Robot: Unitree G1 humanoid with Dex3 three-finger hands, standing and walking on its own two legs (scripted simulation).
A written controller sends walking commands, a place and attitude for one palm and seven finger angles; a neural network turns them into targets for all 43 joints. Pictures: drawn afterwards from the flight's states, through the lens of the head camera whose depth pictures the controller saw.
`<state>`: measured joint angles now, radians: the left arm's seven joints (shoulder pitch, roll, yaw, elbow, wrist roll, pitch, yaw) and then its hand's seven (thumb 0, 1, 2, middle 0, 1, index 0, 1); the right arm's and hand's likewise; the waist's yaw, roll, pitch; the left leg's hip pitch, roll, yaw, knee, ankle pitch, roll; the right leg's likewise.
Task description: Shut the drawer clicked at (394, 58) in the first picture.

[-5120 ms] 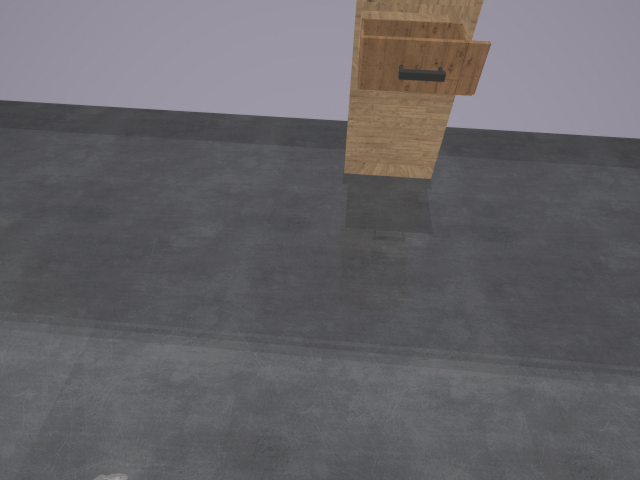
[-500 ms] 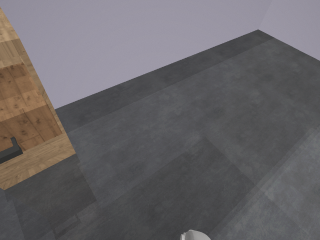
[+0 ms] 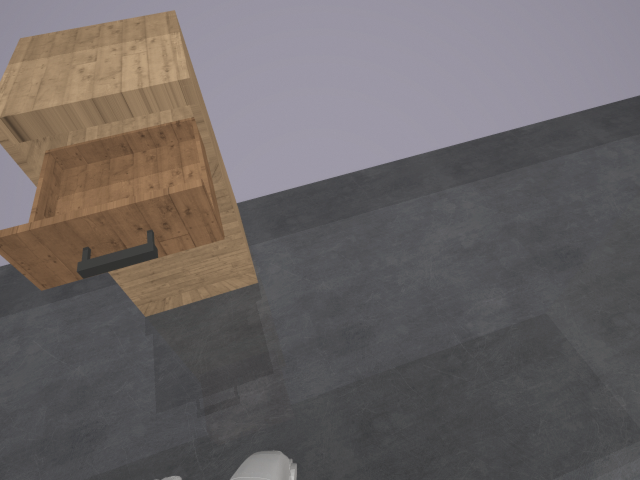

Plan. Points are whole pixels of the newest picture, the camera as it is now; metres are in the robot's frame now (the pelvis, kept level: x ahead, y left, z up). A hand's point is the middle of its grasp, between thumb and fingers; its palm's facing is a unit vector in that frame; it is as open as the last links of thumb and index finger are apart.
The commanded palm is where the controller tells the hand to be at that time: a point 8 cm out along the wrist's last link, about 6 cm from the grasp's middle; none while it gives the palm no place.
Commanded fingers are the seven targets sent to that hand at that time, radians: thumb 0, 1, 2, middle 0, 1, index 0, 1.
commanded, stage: turn to face it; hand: left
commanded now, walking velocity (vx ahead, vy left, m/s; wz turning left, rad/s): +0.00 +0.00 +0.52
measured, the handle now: (118, 251) +0.51 +0.43 -0.09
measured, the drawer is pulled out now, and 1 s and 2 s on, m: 0.30 0.30 0.30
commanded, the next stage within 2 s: take the last steps up to it in 0.46 s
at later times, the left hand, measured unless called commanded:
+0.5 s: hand out of the picture -0.03 +0.26 -0.17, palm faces +0.30 -0.92 -0.26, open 7.4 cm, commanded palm none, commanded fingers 0.00 0.90 0.90 -0.20 -0.30 -0.20 -0.30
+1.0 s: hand out of the picture -0.06 +0.16 -0.16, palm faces +0.41 -0.89 -0.18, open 7.4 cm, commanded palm none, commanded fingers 0.00 0.90 0.90 -0.20 -0.30 -0.20 -0.30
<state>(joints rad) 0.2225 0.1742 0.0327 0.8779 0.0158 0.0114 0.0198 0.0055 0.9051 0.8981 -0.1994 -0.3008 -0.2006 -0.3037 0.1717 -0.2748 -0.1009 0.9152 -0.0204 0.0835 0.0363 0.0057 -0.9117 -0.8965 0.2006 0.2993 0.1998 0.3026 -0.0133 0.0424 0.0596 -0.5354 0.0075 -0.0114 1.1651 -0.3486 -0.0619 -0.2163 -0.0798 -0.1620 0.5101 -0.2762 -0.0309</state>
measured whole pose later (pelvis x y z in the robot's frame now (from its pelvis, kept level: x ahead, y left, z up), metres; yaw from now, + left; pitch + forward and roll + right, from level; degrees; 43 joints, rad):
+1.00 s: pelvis +0.04 +0.03 +0.01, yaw +20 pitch -1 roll +1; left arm 0.42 0.11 0.02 1.08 0.02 -0.06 0.01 0.00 0.91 0.90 -0.20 -0.30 -0.20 -0.30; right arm 0.29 -0.21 -0.07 1.07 -0.02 0.04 0.03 0.01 -0.91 -0.90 0.20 0.30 0.20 0.30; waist 0.02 0.03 0.01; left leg -0.49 0.09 0.03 0.89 -0.22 -0.02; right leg -0.04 -0.04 -0.15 0.31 -0.26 -0.02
